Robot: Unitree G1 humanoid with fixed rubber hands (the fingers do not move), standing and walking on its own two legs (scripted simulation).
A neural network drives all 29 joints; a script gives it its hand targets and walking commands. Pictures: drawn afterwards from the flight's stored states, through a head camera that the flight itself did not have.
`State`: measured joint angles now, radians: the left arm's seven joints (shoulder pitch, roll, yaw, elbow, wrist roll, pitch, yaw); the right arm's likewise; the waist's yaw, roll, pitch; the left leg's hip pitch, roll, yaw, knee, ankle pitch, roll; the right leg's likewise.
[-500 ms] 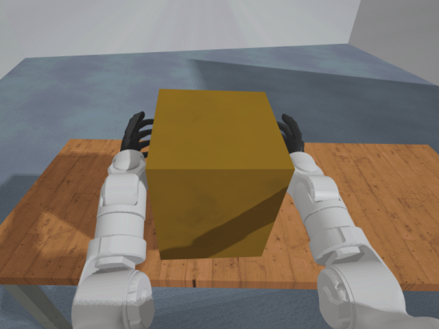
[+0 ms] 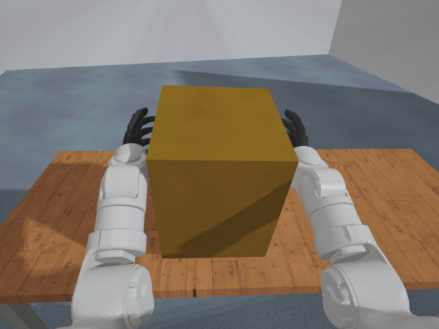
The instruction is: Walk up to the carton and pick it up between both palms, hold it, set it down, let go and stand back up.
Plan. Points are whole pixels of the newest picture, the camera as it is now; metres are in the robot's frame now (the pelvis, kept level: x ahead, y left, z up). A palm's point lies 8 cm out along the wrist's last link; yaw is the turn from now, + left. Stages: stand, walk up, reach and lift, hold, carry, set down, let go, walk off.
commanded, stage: reach and lift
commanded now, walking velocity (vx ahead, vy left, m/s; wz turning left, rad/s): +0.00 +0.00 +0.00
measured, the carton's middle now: (215, 173) +0.37 +0.03 +0.16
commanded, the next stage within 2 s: hold in 0.76 s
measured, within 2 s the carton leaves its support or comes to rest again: neither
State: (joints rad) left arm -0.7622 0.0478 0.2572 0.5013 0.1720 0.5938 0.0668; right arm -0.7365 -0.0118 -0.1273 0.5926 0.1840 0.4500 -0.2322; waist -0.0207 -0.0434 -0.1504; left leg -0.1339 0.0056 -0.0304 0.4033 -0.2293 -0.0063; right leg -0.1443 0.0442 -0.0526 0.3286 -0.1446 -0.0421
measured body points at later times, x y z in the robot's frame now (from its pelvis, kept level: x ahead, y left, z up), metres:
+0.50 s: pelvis -0.01 +0.00 +0.00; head -0.08 +0.02 +0.44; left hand +0.38 +0.17 +0.23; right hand +0.38 -0.13 +0.22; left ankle -0.01 +0.12 -0.75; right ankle +0.02 -0.09 -0.75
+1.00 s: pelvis -0.02 +0.00 +0.00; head -0.09 +0.02 +0.44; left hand +0.37 +0.17 +0.24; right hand +0.37 -0.13 +0.23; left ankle -0.01 +0.12 -0.75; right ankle +0.02 -0.09 -0.75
